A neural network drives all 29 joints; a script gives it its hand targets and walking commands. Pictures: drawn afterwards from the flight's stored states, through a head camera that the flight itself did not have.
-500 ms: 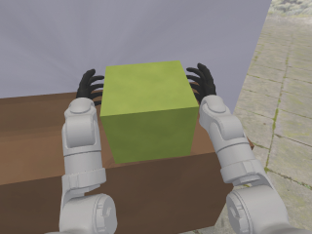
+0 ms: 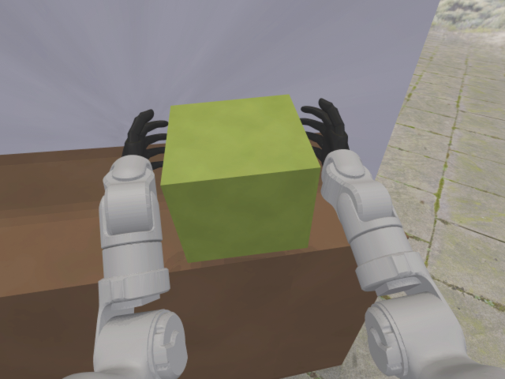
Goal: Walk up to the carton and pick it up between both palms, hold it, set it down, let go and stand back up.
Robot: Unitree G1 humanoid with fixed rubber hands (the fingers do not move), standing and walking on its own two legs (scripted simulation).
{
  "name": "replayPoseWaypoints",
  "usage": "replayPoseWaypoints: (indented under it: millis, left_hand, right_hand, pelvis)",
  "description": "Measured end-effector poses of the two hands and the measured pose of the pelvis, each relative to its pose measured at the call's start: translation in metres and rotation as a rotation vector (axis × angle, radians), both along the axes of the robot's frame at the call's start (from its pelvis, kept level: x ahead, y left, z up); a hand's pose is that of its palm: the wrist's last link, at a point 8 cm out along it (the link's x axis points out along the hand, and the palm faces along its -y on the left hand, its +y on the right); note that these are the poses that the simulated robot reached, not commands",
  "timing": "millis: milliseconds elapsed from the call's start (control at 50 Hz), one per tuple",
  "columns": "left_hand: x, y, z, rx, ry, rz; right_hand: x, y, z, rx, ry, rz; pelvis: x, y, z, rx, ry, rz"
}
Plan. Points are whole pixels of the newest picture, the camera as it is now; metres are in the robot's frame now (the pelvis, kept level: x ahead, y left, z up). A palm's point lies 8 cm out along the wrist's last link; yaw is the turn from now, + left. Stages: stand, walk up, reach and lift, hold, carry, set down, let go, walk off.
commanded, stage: hold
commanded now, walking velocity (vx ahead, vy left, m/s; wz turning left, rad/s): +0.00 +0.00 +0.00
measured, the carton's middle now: (239, 177) +0.38 +0.01 +0.18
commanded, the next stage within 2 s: none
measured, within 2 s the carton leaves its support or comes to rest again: neither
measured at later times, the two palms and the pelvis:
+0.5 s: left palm (136, 163) +0.35 +0.16 +0.23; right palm (330, 158) +0.36 -0.13 +0.23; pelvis +0.00 +0.01 +0.00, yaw +0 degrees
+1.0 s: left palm (138, 163) +0.35 +0.16 +0.23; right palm (332, 158) +0.36 -0.13 +0.23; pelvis +0.00 +0.00 +0.00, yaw +0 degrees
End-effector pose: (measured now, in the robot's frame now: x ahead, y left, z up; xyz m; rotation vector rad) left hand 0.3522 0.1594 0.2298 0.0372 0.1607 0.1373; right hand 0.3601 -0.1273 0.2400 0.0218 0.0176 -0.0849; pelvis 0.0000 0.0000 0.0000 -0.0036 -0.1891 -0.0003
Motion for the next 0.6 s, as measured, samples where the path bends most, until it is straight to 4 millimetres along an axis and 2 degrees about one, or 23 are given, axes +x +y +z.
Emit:
replayPoseWaypoints:
  millis: [320, 600]
  left_hand:
    - [0.000, 0.003, 0.000, 0.014, 0.008, 0.003]
    - [-0.001, 0.003, 0.000, 0.016, -0.007, 0.014]
  right_hand:
    - [-0.001, 0.003, -0.008, 0.032, 0.007, 0.000]
    - [0.001, 0.003, -0.008, 0.012, -0.007, 0.010]
  pelvis:
    - [-0.001, 0.008, 0.000, -0.001, -0.009, 0.005]
    - [-0.003, 0.004, 0.001, -0.002, 0.002, 0.002]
